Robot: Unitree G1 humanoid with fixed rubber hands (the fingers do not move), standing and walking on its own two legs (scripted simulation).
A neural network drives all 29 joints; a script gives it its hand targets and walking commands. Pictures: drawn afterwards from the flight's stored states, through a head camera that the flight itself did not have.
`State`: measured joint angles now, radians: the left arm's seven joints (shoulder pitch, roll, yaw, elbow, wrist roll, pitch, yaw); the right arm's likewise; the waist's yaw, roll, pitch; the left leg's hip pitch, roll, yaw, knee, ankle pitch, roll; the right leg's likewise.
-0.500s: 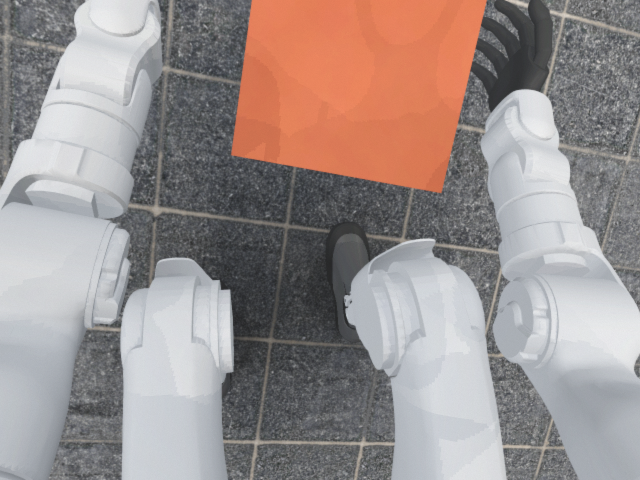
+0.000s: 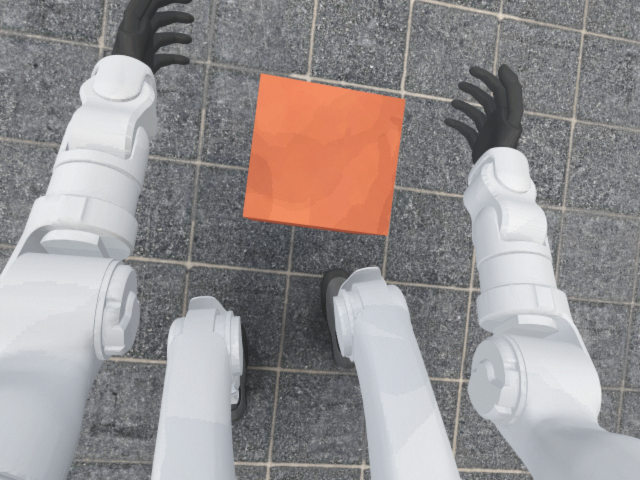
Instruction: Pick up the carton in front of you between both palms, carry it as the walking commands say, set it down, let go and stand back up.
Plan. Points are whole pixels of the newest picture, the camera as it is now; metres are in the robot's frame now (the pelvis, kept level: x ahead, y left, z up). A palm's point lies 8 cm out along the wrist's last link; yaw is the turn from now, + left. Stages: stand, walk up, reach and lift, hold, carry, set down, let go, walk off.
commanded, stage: set down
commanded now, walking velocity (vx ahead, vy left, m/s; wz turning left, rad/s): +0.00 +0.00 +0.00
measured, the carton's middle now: (316, 169) +0.47 -0.09 -0.37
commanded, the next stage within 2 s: let go in 0.40 s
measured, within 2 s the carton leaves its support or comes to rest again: neither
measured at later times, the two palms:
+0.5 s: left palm out of the picture +0.55 +0.12 +0.04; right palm (612, 114) +0.43 -0.26 +0.04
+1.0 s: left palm out of the picture +0.39 +0.17 +0.15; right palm out of the picture +0.31 -0.27 +0.17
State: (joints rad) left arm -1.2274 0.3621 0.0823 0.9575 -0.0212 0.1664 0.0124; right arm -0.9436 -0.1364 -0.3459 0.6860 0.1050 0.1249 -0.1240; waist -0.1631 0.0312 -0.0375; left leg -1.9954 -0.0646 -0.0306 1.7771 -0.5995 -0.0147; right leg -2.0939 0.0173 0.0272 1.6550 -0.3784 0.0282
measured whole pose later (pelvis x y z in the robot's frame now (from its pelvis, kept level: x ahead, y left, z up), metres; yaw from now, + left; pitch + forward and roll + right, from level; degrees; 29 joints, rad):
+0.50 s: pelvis +0.03 +0.00 +0.13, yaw +0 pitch +45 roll +1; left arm -1.06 0.30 0.17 0.94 0.07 0.16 -0.03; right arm -0.77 -0.10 -0.37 0.66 0.03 0.11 -0.04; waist -0.16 0.04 -0.14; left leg -1.58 -0.06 -0.04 1.24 -0.45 -0.01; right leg -1.66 0.01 0.03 1.14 -0.27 0.02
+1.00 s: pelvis +0.10 -0.03 +0.24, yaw +0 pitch +20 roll +1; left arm -0.18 0.16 0.15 0.59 0.07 0.02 0.05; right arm 0.01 -0.20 -0.06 0.43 0.02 0.03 0.09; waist -0.11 -0.02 -0.03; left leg -0.70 -0.02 -0.07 0.71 -0.37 -0.03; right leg -0.81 0.02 0.01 0.70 -0.25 -0.02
